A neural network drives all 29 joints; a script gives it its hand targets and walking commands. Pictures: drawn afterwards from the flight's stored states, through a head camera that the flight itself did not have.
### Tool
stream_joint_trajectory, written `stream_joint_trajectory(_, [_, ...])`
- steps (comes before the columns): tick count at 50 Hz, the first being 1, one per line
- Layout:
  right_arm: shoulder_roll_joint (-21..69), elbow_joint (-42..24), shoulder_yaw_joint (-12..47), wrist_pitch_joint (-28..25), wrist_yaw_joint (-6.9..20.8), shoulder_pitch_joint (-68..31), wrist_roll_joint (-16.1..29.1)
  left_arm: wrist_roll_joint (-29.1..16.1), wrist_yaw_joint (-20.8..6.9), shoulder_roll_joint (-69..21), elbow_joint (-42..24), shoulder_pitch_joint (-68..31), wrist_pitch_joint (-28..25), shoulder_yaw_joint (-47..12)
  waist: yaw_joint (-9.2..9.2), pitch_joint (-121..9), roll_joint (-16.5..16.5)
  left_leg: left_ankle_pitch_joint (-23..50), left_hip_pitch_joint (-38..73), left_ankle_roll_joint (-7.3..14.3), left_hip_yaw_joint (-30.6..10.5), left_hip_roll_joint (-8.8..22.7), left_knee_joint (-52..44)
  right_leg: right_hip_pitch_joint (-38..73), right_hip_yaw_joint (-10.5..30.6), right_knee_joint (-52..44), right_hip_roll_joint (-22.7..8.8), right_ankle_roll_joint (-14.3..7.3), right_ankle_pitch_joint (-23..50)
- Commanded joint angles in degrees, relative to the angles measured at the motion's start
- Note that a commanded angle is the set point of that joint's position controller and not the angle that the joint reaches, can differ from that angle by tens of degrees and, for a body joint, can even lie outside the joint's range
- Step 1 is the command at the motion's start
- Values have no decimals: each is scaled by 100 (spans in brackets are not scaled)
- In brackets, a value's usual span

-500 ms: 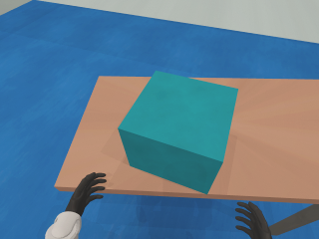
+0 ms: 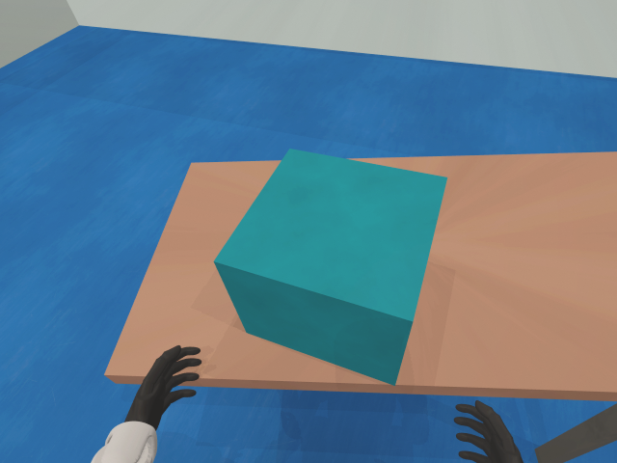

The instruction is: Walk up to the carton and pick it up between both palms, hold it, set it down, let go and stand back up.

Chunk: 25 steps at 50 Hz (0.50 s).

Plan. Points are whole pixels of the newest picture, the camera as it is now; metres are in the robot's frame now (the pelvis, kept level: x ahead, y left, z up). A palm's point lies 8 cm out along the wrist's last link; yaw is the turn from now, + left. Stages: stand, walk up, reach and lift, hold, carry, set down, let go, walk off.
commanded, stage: set down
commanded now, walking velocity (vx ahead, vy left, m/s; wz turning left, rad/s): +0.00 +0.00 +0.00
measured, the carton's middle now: (339, 260) +0.40 +0.02 +0.02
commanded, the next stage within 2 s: let go in 0.70 s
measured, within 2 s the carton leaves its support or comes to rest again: neither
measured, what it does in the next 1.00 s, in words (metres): stands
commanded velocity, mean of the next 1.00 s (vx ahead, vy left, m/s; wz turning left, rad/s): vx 0.00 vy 0.00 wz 0.00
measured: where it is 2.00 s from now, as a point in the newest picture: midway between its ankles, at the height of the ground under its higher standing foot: outside the picture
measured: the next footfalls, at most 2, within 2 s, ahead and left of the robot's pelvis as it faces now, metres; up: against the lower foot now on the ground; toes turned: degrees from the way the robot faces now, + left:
none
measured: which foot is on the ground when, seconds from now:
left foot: down 0.00-1.00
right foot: down 0.00-1.00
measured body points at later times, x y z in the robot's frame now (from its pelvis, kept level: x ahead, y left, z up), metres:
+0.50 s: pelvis +0.00 +0.00 +0.00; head +0.02 -0.03 +0.45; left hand +0.19 +0.25 -0.01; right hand +0.18 -0.20 -0.11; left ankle +0.02 +0.08 -0.74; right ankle -0.04 -0.12 -0.74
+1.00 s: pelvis +0.00 +0.00 +0.00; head +0.02 -0.03 +0.45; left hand +0.19 +0.25 -0.01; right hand +0.19 -0.20 -0.11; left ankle +0.02 +0.08 -0.74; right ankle -0.04 -0.12 -0.74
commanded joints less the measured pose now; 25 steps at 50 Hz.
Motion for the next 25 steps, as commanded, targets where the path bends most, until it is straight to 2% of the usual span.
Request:
stream_joint_trajectory(1, [-1007,-412,-608,-530,151,-540,-420,278,-7,13,1642,-144,741,-194,-245,56,-1110,58,1629,-511,-278,164,-713,-1301,-307,-539,40,-34,-72])
stream_joint_trajectory(3, [-1238,143,-723,-583,254,-682,-409,428,47,-237,1965,-184,811,-237,-278,176,-887,140,1698,-595,-327,190,-734,-1519,-412,-482,109,-61,-225])
stream_joint_trajectory(4, [-1250,97,-718,-579,263,-812,-395,397,59,-180,1848,-283,741,-218,-225,53,-954,33,1571,-566,-318,198,-724,-1427,-371,-491,103,-66,-336])
stream_joint_trajectory(5, [-1137,-7,-755,-599,245,-933,-413,345,73,-113,1701,-347,717,-249,-213,149,-804,36,1520,-581,-235,183,-691,-1422,-391,-491,73,-81,-272])
stream_joint_trajectory(6, [-1062,-258,-727,-641,190,-916,-357,212,53,-61,1692,-263,705,-258,-229,155,-1139,-87,1544,-507,-264,183,-684,-1461,-350,-557,57,-60,-279])
stream_joint_trajectory(7, [-1081,100,-692,-620,224,-827,-372,277,58,-161,1838,-215,735,-377,-302,208,-1053,-106,1627,-520,-284,177,-713,-1505,-331,-568,51,-58,-306])
stream_joint_trajectory(8, [-1198,385,-721,-583,294,-864,-394,376,63,-250,2037,-147,793,-368,-262,219,-887,-106,1573,-565,-284,202,-698,-1499,-376,-538,73,-83,-356])
stream_joint_trajectory(9, [-1194,237,-760,-614,269,-934,-413,343,49,-249,2021,-148,774,-310,-306,289,-1156,38,1550,-502,-255,165,-654,-1550,-405,-507,79,-35,-199])
stream_joint_trajectory(10, [-1186,258,-712,-607,254,-949,-428,333,39,-206,2054,-240,761,-285,-292,214,-1171,-43,1572,-487,-242,183,-654,-1508,-368,-519,43,-26,-247])
stream_joint_trajectory(11, [-1100,15,-755,-670,211,-838,-396,220,35,-127,1835,-188,687,-317,-353,34,-1409,-13,1605,-431,-254,165,-597,-1482,-352,-508,37,34,-130])
stream_joint_trajectory(12, [-1070,12,-782,-726,185,-843,-370,210,39,-117,1722,-285,656,-301,-286,-70,-1256,160,1628,-477,-173,131,-539,-1387,-350,-463,61,46,-8])
stream_joint_trajectory(13, [-1152,403,-773,-682,228,-903,-368,287,67,-208,1951,-186,727,-340,-313,139,-1182,254,1578,-492,-210,128,-607,-1399,-382,-449,69,25,-13])
stream_joint_trajectory(14, [-1169,512,-815,-685,232,-968,-436,343,57,-215,2061,-229,728,-334,-320,240,-1120,244,1541,-498,-176,125,-537,-1463,-379,-460,55,9,-49])
stream_joint_trajectory(15, [-1152,416,-751,-678,229,-856,-397,253,39,-248,1969,-224,693,-342,-365,115,-1242,318,1636,-470,-201,165,-519,-1517,-379,-476,45,5,45])
stream_joint_trajectory(16, [-1093,375,-738,-696,181,-880,-336,256,4,-223,1886,-216,680,-377,-309,194,-1318,227,1708,-425,-157,157,-513,-1579,-319,-598,13,-5,-3])
stream_joint_trajectory(17, [-1129,366,-855,-701,181,-874,-414,285,45,-204,1858,-320,663,-439,-422,110,-1233,52,1619,-423,-215,168,-544,-1548,-351,-521,26,-20,-159])
stream_joint_trajectory(18, [-1002,303,-787,-745,173,-893,-398,246,29,-166,1919,-321,639,-343,-358,105,-1274,164,1627,-413,-178,133,-499,-1470,-331,-492,20,24,-5])
stream_joint_trajectory(20, [-1173,641,-788,-725,238,-984,-388,363,51,-338,2258,-219,701,-418,-389,218,-1218,193,1679,-473,-238,172,-558,-1520,-392,-485,61,12,-40])
stream_joint_trajectory(21, [-1090,420,-775,-778,188,-930,-365,294,29,-262,1992,-338,622,-406,-365,50,-1262,246,1551,-423,-164,129,-497,-1417,-339,-485,9,6,36])
stream_joint_trajectory(22, [-1122,466,-765,-751,191,-1021,-387,323,64,-240,1954,-440,618,-422,-344,118,-1201,218,1471,-427,-205,138,-484,-1387,-346,-390,46,-12,-54])
stream_joint_trajectory(23, [-1067,252,-785,-816,162,-971,-328,200,44,-207,1760,-300,570,-449,-369,-36,-1414,249,1551,-360,-176,110,-449,-1370,-313,-454,38,10,70])
stream_joint_trajectory(24, [-970,266,-818,-812,144,-1005,-335,148,56,-194,1726,-462,543,-493,-381,-47,-1344,134,1513,-372,-191,142,-486,-1464,-294,-447,1,-13,-21])
stream_joint_trajectory(25, [-1000,232,-817,-843,137,-1020,-381,108,45,-119,1776,-377,518,-491,-353,-130,-1514,165,1524,-358,-225,147,-442,-1399,-285,-429,16,0,26])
